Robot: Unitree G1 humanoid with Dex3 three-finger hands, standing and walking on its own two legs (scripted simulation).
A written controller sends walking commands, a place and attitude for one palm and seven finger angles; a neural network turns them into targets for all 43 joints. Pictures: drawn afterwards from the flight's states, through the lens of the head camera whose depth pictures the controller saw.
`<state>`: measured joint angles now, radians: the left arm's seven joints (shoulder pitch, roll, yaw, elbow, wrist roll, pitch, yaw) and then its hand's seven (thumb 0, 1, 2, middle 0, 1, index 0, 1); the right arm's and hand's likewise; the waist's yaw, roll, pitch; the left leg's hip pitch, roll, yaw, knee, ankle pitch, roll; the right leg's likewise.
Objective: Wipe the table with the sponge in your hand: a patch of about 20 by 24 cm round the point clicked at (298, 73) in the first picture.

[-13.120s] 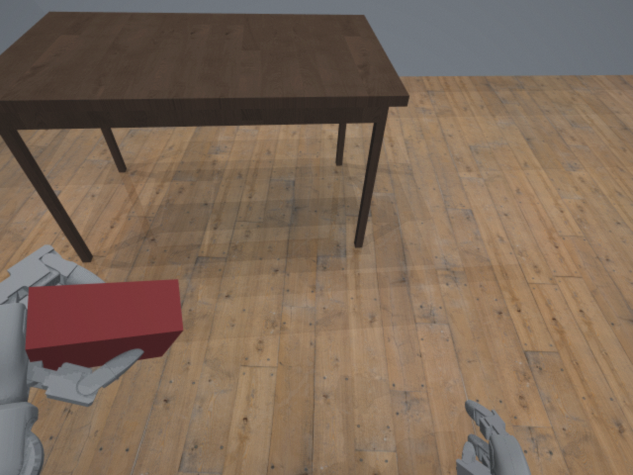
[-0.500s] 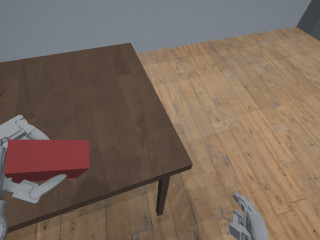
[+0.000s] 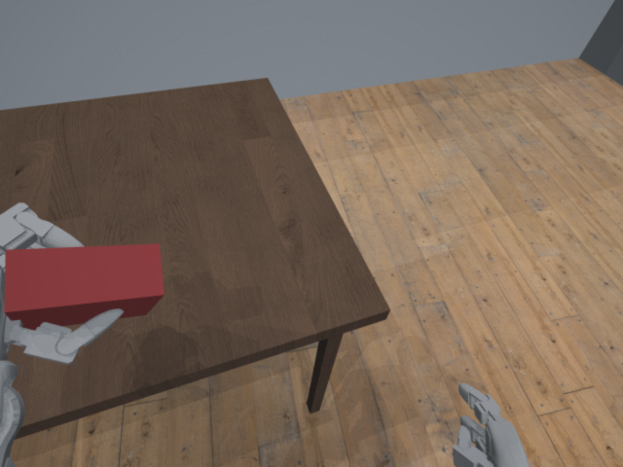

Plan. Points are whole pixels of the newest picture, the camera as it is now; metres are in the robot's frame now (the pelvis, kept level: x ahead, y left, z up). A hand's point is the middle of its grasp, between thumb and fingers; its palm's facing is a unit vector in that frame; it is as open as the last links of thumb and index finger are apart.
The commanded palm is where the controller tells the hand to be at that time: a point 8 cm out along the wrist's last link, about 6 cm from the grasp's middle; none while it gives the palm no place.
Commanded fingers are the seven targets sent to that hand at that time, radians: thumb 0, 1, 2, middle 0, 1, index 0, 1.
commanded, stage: come to a stop and stand still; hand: left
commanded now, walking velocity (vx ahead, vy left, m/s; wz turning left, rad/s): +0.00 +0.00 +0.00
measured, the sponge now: (110, 286) +0.25 +0.24 +0.14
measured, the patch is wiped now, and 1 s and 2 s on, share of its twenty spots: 0.00 0.00 0.00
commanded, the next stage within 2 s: look again from close up in 0.52 s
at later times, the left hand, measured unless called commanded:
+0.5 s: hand (62, 266) +0.26 +0.28 +0.15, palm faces +0.33 -0.87 -0.38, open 9.4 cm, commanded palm +0.19 +0.32 +0.18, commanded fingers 0.00 0.10 1.30 -1.20 -1.60 -1.20 -1.60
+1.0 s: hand (79, 292) +0.23 +0.25 +0.16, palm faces +0.38 -0.85 -0.37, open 9.4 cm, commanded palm +0.17 +0.29 +0.18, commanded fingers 0.00 0.10 1.30 -1.20 -1.60 -1.20 -1.60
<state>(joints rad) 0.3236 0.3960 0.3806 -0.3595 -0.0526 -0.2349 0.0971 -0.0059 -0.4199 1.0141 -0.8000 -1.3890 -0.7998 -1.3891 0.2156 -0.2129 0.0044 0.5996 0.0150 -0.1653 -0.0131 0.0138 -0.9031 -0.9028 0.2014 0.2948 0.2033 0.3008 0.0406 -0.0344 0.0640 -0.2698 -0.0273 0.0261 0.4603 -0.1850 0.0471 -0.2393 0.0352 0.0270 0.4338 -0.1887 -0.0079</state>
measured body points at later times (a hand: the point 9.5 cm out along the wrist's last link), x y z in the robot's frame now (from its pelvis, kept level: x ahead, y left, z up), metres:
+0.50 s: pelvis +0.03 +0.04 +0.00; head +0.07 +0.08 +0.45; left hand +0.23 +0.33 +0.17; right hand +0.24 -0.16 -0.06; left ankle +0.04 +0.09 -0.74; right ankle +0.03 -0.11 -0.74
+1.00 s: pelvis +0.02 +0.00 +0.00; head +0.03 +0.02 +0.45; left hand +0.20 +0.29 +0.18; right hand +0.20 -0.23 -0.07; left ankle +0.04 +0.09 -0.74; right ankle +0.03 -0.11 -0.74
